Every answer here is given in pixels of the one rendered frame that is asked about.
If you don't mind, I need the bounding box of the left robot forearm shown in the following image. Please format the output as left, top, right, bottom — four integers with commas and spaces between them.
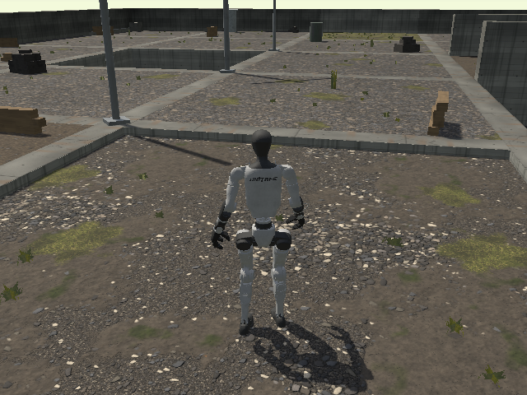
213, 200, 231, 234

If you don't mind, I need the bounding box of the robot right hand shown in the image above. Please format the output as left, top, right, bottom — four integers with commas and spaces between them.
286, 216, 305, 230

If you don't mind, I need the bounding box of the robot left hand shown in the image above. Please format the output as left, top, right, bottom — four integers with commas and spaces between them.
211, 230, 230, 249

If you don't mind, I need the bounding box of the right robot forearm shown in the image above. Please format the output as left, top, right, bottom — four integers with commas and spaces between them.
292, 195, 304, 220

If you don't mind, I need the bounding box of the right robot foot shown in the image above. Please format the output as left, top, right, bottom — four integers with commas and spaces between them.
271, 307, 286, 328

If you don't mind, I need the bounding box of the robot left thigh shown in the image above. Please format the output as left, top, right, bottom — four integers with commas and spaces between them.
236, 229, 254, 283

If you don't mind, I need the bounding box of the right robot upper arm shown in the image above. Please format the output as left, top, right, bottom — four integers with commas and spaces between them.
279, 165, 302, 208

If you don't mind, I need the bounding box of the left robot upper arm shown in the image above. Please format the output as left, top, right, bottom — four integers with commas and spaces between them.
224, 166, 245, 213

